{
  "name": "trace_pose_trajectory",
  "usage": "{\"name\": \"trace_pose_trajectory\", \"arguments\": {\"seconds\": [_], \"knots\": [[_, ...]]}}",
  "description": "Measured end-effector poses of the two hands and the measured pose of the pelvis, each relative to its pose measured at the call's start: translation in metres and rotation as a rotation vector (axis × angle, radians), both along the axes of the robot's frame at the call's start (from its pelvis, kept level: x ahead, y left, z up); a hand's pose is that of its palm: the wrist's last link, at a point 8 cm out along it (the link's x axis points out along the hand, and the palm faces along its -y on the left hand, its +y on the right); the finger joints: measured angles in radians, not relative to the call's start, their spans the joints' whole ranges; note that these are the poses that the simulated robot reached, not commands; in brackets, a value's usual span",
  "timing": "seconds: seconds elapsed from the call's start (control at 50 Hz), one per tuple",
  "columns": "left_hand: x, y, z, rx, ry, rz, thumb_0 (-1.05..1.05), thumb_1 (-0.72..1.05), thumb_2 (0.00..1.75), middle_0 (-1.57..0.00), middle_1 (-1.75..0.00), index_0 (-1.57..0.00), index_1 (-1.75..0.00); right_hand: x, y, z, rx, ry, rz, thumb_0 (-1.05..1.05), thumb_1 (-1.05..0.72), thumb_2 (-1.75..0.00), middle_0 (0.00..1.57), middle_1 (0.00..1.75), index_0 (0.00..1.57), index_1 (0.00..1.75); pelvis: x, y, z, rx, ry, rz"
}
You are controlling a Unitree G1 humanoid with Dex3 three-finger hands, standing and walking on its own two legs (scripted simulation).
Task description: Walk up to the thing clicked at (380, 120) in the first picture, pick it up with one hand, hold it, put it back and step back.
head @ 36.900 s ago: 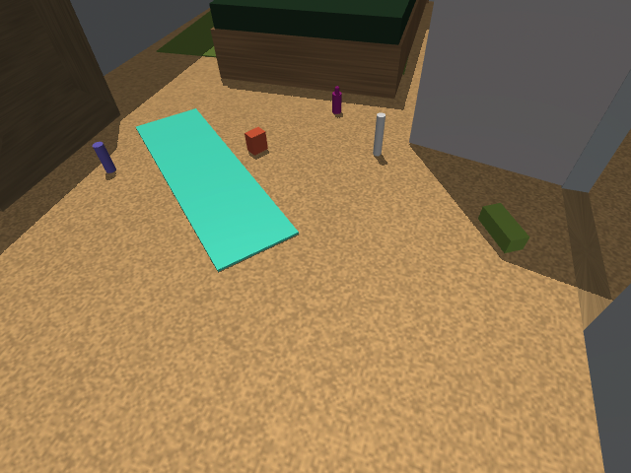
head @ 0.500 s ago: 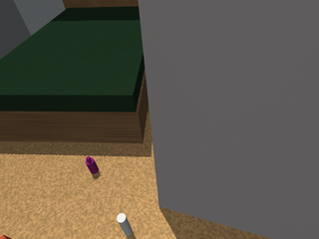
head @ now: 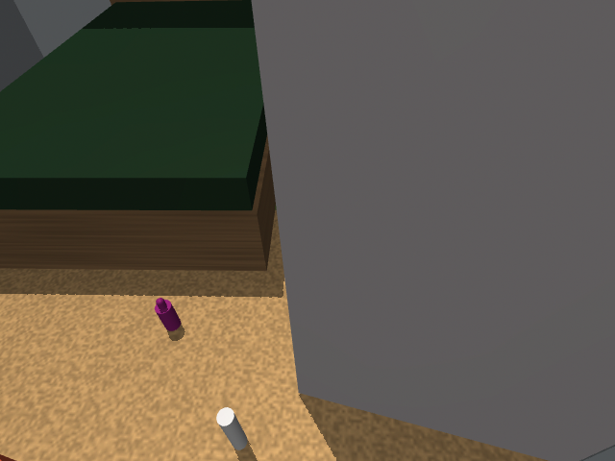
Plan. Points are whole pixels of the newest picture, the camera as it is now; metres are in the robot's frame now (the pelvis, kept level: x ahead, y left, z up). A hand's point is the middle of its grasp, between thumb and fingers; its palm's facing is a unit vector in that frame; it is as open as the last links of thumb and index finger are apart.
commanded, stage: stand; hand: left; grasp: from the side
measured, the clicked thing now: (233, 430) +0.36 +0.25 -0.66
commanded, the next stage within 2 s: step back in 1.08 s
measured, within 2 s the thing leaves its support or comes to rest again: neither
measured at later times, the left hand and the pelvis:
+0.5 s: hand out of the picture +0.10 +0.25 -0.15, palm faces -0.01 -0.94 -0.34, open 7.4 cm; pelvis +0.03 +0.00 +0.00, yaw +0 degrees
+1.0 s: hand out of the picture +0.10 +0.25 -0.15, palm faces -0.01 -0.94 -0.34, open 7.4 cm; pelvis +0.03 +0.00 +0.00, yaw -1 degrees
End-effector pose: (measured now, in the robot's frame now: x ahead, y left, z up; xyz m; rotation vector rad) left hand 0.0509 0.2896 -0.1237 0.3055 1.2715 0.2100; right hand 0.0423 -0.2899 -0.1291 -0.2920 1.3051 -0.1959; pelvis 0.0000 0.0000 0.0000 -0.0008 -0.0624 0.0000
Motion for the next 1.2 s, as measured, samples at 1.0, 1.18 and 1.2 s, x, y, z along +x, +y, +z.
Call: {"name": "trace_pose_trajectory", "arguments": {"seconds": [1.0, 1.18, 1.2], "knots": [[0.046, 0.0, 0.008, 0.005, -0.035, -0.007, 0.0, 0.9, 0.9, -0.2, -0.3, -0.2, -0.3, 0.053, -0.005, 0.008, -0.007, -0.067, 0.011, 0.0, -0.91, -0.9, 0.2, 0.3, 0.21, 0.3, 0.028, -0.003, 0.004, 0.002, 0.014, -0.009], [0.039, 0.009, 0.005, 0.019, -0.033, 0.012, 0.0, 0.9, 0.9, -0.2, -0.3, -0.2, -0.3, 0.044, -0.013, 0.004, -0.012, -0.05, -0.006, 0.0, -0.91, -0.9, 0.2, 0.3, 0.21, 0.3, 0.013, -0.002, -0.002, -0.007, 0.023, -0.002], [0.038, 0.012, 0.004, 0.025, -0.034, 0.011, 0.0, 0.9, 0.9, -0.2, -0.3, -0.2, -0.3, 0.042, -0.014, 0.003, -0.018, -0.05, -0.006, 0.0, -0.91, -0.9, 0.2, 0.3, 0.21, 0.3, 0.009, -0.001, -0.004, -0.011, 0.025, 0.0]]}}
